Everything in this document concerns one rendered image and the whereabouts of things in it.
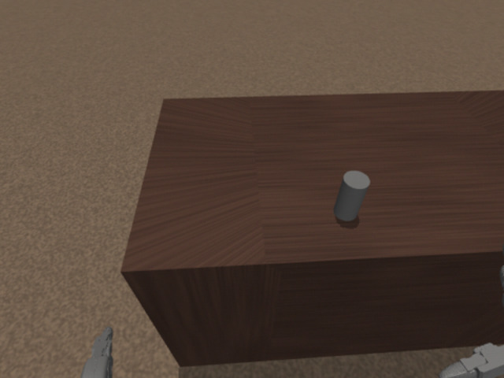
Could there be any left robot hand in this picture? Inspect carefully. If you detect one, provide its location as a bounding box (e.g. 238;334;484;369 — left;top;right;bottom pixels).
80;327;113;378

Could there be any right robot hand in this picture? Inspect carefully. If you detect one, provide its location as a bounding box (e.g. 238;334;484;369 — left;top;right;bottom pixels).
439;243;504;378

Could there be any can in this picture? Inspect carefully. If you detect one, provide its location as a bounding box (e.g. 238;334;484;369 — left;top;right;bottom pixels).
333;171;370;221

